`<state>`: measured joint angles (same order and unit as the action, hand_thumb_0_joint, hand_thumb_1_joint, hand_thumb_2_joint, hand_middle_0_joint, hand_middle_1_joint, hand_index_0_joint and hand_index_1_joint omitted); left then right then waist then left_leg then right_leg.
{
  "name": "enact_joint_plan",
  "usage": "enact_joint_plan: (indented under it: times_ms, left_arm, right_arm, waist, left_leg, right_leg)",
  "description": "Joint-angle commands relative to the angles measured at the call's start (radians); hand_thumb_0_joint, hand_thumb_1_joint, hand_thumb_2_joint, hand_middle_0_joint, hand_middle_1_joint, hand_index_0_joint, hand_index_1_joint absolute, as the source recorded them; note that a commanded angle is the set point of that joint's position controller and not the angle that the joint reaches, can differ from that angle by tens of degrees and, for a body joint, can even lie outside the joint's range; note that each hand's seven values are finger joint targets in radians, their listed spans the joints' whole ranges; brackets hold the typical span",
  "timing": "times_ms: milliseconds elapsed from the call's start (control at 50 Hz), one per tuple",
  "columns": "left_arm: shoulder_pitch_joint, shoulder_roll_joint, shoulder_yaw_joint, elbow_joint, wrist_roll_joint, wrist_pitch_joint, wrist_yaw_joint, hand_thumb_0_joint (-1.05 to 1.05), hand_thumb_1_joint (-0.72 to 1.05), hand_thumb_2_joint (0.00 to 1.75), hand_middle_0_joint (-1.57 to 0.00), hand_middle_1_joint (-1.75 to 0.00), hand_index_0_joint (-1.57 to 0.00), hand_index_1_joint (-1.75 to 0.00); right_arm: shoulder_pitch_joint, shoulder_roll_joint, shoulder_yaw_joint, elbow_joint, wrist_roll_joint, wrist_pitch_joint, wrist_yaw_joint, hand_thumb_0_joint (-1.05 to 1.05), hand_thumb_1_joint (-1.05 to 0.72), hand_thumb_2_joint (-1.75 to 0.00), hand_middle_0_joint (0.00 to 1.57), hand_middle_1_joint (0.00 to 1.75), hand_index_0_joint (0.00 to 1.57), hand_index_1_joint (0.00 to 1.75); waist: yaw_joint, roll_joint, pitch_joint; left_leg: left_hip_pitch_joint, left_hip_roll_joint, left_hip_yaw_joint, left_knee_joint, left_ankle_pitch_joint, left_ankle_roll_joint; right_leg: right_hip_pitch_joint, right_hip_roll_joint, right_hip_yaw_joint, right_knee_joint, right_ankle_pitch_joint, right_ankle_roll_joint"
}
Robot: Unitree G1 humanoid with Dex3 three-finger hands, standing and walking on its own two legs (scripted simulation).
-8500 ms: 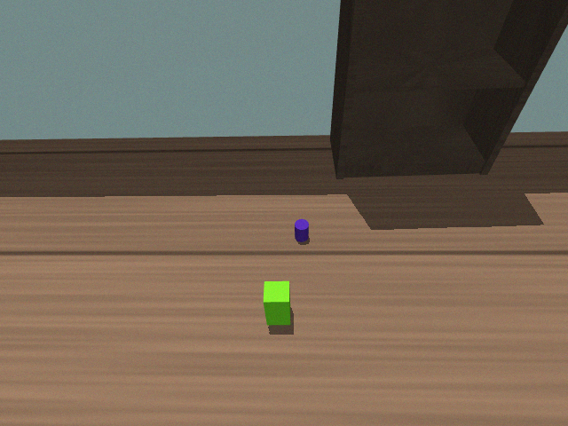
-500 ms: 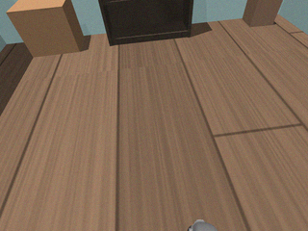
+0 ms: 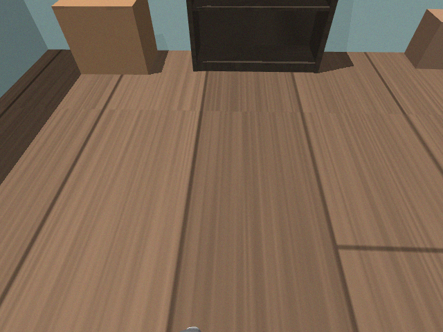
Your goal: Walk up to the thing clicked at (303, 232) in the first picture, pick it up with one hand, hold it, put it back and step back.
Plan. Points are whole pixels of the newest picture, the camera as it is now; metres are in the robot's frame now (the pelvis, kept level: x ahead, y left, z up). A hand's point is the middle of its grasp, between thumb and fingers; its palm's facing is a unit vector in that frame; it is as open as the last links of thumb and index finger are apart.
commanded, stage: walk up
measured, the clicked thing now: out of the picture -0.58 +1.10 -0.72
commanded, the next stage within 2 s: none
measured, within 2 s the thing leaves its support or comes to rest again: neither
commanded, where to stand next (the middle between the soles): +0.33 +0.00 m, yaw +121 degrees
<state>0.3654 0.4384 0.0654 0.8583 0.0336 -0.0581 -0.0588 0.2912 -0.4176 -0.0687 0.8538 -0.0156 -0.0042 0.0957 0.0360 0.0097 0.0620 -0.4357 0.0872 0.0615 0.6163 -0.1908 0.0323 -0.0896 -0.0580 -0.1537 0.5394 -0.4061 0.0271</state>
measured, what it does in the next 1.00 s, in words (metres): walks ahead, turning left: left foot, then right foot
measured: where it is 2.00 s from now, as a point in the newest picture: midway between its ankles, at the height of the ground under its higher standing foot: (250, 316)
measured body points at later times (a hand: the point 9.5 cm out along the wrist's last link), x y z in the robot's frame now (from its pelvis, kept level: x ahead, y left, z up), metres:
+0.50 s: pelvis +0.23 -0.03 +0.01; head +0.24 -0.01 +0.46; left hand +0.24 +0.32 -0.10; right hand +0.37 -0.34 -0.08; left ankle +0.11 +0.12 -0.72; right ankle +0.38 -0.13 -0.72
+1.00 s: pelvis +0.38 -0.08 -0.01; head +0.39 -0.02 +0.43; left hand +0.23 +0.21 -0.14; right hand +0.69 -0.19 -0.11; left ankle +0.38 +0.05 -0.73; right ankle +0.39 -0.14 -0.72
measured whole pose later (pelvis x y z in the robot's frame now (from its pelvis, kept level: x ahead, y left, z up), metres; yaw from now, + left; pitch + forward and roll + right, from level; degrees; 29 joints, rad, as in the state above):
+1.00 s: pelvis +0.38 -0.08 -0.01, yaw +45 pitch -4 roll +1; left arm 0.17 0.38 0.04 0.78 -0.01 0.04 0.00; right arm 0.17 -0.37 -0.03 0.73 -0.03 0.08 0.06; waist 0.05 -0.08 0.19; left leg -0.38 -0.02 0.10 0.69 -0.25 0.06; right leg -0.20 -0.11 -0.33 0.80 -0.49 -0.04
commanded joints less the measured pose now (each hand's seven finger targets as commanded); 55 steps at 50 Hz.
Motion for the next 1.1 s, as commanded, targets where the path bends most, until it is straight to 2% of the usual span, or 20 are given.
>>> enact_joint_plan:
  times_ms: [0,20,40,120,180,380,460,480,500,520,540,620,660,800,900,940,960,980,1000,1080]
  left_arm:
    - [-0.056,0.121,0.031,-0.145,0.000,0.008,0.004,0.00,0.90,0.90,-0.20,-0.30,-0.20,-0.30]
    - [-0.025,0.101,0.008,-0.148,-0.001,0.017,0.002,0.00,0.90,0.90,-0.20,-0.30,-0.20,-0.30]
    - [-0.093,0.191,0.022,-0.158,0.002,0.018,0.005,0.00,0.90,0.90,-0.20,-0.30,-0.20,-0.30]
    - [-0.118,0.211,0.026,-0.116,-0.016,0.019,-0.003,0.00,0.90,0.90,-0.20,-0.30,-0.20,-0.30]
    - [-0.129,0.212,0.040,-0.104,-0.005,0.050,-0.013,0.00,0.90,0.90,-0.20,-0.30,-0.20,-0.30]
    - [-0.356,0.152,0.053,-0.171,-0.010,0.050,-0.036,0.00,0.90,0.90,-0.20,-0.30,-0.20,-0.30]
    - [-0.208,0.155,0.070,-0.116,-0.021,0.032,-0.009,0.00,0.90,0.90,-0.20,-0.30,-0.20,-0.30]
    - [-0.124,0.206,0.086,-0.096,-0.010,0.026,0.005,0.00,0.90,0.90,-0.20,-0.30,-0.20,-0.30]
    - [-0.027,0.288,0.110,-0.079,0.006,0.020,0.018,0.00,0.90,0.90,-0.20,-0.30,-0.20,-0.30]
    - [-0.054,0.310,0.103,-0.101,0.007,0.022,0.024,0.00,0.90,0.90,-0.20,-0.30,-0.20,-0.30]
    - [-0.173,0.303,0.097,-0.120,0.003,0.034,0.019,0.00,0.90,0.90,-0.20,-0.30,-0.20,-0.30]
    - [-0.220,0.161,0.049,-0.122,-0.022,0.033,0.028,0.00,0.90,0.90,-0.20,-0.30,-0.20,-0.30]
    - [-0.214,0.155,0.044,-0.128,-0.026,0.030,0.034,0.00,0.90,0.90,-0.20,-0.30,-0.20,-0.30]
    - [-0.209,0.163,0.042,-0.172,-0.028,0.048,0.049,0.00,0.90,0.90,-0.20,-0.30,-0.20,-0.30]
    - [-0.212,0.200,0.044,-0.172,-0.037,0.067,0.073,0.00,0.90,0.90,-0.20,-0.30,-0.20,-0.30]
    - [-0.240,0.202,0.044,-0.181,-0.051,0.066,0.081,0.00,0.90,0.90,-0.20,-0.30,-0.20,-0.30]
    - [-0.189,0.183,0.044,-0.178,-0.054,0.069,0.082,0.00,0.90,0.90,-0.20,-0.30,-0.20,-0.30]
    - [-0.182,0.128,0.036,-0.195,-0.064,0.079,0.081,0.00,0.90,0.90,-0.20,-0.30,-0.20,-0.30]
    - [-0.205,0.147,0.040,-0.194,-0.054,0.085,0.088,0.00,0.90,0.90,-0.20,-0.30,-0.20,-0.30]
    - [-0.118,0.167,0.046,-0.131,-0.059,0.085,0.087,0.00,0.90,0.90,-0.20,-0.30,-0.20,-0.30]
  right_arm:
    - [0.190,-0.300,-0.105,-0.021,0.006,-0.021,-0.042,0.00,-0.90,-0.90,0.20,0.30,0.20,0.30]
    - [0.150,-0.340,-0.101,-0.057,-0.001,-0.030,-0.056,0.00,-0.90,-0.90,0.20,0.30,0.20,0.30]
    - [0.146,-0.343,-0.098,-0.057,0.018,-0.030,-0.058,0.00,-0.90,-0.90,0.20,0.30,0.20,0.30]
    - [0.033,-0.264,-0.051,-0.070,0.023,-0.042,-0.074,0.00,-0.90,-0.90,0.20,0.30,0.20,0.30]
    - [0.031,-0.245,-0.045,-0.079,0.031,-0.051,-0.082,0.00,-0.90,-0.90,0.20,0.30,0.20,0.30]
    - [0.077,-0.268,-0.059,-0.091,0.003,-0.054,-0.097,0.00,-0.90,-0.90,0.20,0.30,0.20,0.30]
    - [0.017,-0.236,-0.045,-0.119,0.000,-0.040,-0.113,0.00,-0.90,-0.90,0.20,0.30,0.20,0.30]
    - [0.014,-0.188,-0.029,-0.129,0.007,-0.039,-0.118,0.00,-0.90,-0.90,0.20,0.30,0.20,0.30]
    - [0.059,-0.109,-0.005,-0.142,0.016,-0.038,-0.121,0.00,-0.90,-0.90,0.20,0.30,0.20,0.30]
    - [0.102,-0.092,0.004,-0.141,0.014,-0.030,-0.130,0.00,-0.90,-0.90,0.20,0.30,0.20,0.30]
    - [0.147,-0.169,-0.020,-0.116,0.008,-0.021,-0.146,0.00,-0.90,-0.90,0.20,0.30,0.20,0.30]
    - [0.103,-0.178,-0.020,-0.076,0.011,-0.006,-0.106,0.00,-0.90,-0.90,0.20,0.30,0.20,0.30]
    - [0.100,-0.132,-0.003,-0.088,0.008,0.008,-0.083,0.00,-0.90,-0.90,0.20,0.30,0.20,0.30]
    - [-0.044,-0.122,-0.008,-0.149,0.008,0.038,-0.051,0.00,-0.90,-0.90,0.20,0.30,0.20,0.30]
    - [-0.044,-0.152,-0.038,-0.184,-0.013,0.058,-0.044,0.00,-0.90,-0.90,0.20,0.30,0.20,0.30]
    - [0.042,-0.185,-0.058,-0.180,-0.027,0.067,-0.047,0.00,-0.90,-0.90,0.20,0.30,0.20,0.30]
    - [0.048,-0.227,-0.077,-0.190,-0.027,0.067,-0.053,0.00,-0.90,-0.90,0.20,0.30,0.20,0.30]
    - [-0.011,-0.258,-0.086,-0.229,-0.018,0.072,-0.061,0.00,-0.90,-0.90,0.20,0.30,0.20,0.30]
    - [-0.041,-0.244,-0.086,-0.248,-0.023,0.070,-0.069,0.00,-0.90,-0.90,0.20,0.30,0.20,0.30]
    - [-0.190,-0.192,-0.069,-0.314,-0.028,0.083,-0.074,0.00,-0.90,-0.90,0.20,0.30,0.20,0.30]
  waist:
    - [-0.111,0.301,-0.158]
    - [-0.077,0.328,-0.120]
    - [-0.093,0.229,-0.075]
    - [-0.023,0.120,0.001]
    - [-0.009,0.092,-0.027]
    - [-0.053,0.174,0.050]
    - [0.048,0.152,-0.025]
    - [0.102,0.050,-0.091]
    - [0.126,-0.201,-0.214]
    - [0.081,-0.304,-0.216]
    - [0.032,-0.293,-0.217]
    - [-0.020,-0.243,-0.091]
    - [-0.018,-0.248,-0.082]
    - [0.006,-0.153,-0.033]
    - [-0.019,-0.107,-0.088]
    - [-0.089,-0.033,-0.134]
    - [-0.106,0.134,-0.175]
    - [-0.095,0.388,-0.160]
    - [-0.080,0.324,-0.169]
    - [-0.017,0.146,-0.110]
  left_leg:
    - [0.594,0.073,-0.405,-0.277,-0.332,0.133]
    - [0.621,0.234,-0.790,-0.377,-0.428,0.194]
    - [0.552,0.292,-0.909,-0.442,-0.460,0.280]
    - [0.341,0.146,-0.549,-0.427,-0.252,0.181]
    - [0.254,0.069,-0.450,-0.422,-0.203,0.147]
    - [0.246,0.055,-0.452,-0.360,-0.076,0.151]
    - [0.120,0.008,-0.414,-0.128,0.236,0.072]
    - [0.050,-0.055,-0.373,0.035,0.164,0.038]
    - [-0.078,-0.154,-0.238,0.279,-0.093,0.009]
    - [-0.220,-0.206,-0.162,0.416,-0.417,-0.009]
    - [-0.188,-0.116,-0.125,0.475,-0.386,-0.011]
    - [-0.104,-0.067,-0.114,0.473,-0.197,-0.008]
    - [-0.093,-0.084,-0.066,0.432,-0.117,-0.006]
    - [-0.016,-0.045,-0.002,0.117,-0.003,-0.031]
    - [0.138,-0.055,0.022,0.050,-0.015,0.043]
    - [0.286,-0.055,-0.016,-0.015,0.037,0.114]
    - [0.403,0.003,-0.154,-0.046,0.291,0.204]
    - [0.438,0.152,-0.494,-0.163,0.645,0.333]
    - [0.313,0.188,-0.616,-0.235,0.576,0.335]
    - [0.196,0.064,-0.366,-0.199,0.283,0.194]
  right_leg:
    - [-0.498,0.021,-0.014,0.592,-0.109,-0.039]
    - [-0.707,0.102,0.104,0.688,-0.198,-0.019]
    - [-0.704,0.054,0.193,0.694,-0.218,-0.035]
    - [-0.548,-0.028,0.265,0.543,0.022,-0.046]
    - [-0.444,0.004,0.229,0.467,0.144,-0.015]
    - [-0.431,0.014,0.233,0.142,0.168,0.001]
    - [-0.060,0.026,0.224,-0.090,0.208,-0.044]
    - [0.090,-0.008,0.259,-0.145,0.237,-0.072]
    - [0.265,-0.209,0.473,-0.216,0.124,-0.109]
    - [0.298,-0.385,0.692,-0.243,0.168,-0.139]
    - [0.201,-0.419,0.719,-0.284,0.069,-0.195]
    - [0.039,-0.186,0.307,-0.157,0.518,-0.138]
    - [0.029,-0.169,0.208,-0.143,0.663,-0.119]
    - [0.055,-0.232,0.046,-0.092,0.836,-0.076]
    - [-0.016,-0.279,0.001,0.059,0.881,-0.029]
    - [-0.116,-0.242,-0.039,0.249,0.789,0.008]
    - [-0.242,-0.118,-0.077,0.527,0.489,0.046]
    - [-0.444,0.118,-0.084,0.751,-0.243,0.085]
    - [-0.368,0.070,0.119,0.727,-0.333,0.048]
    - [-0.338,0.003,0.172,0.533,-0.147,-0.008]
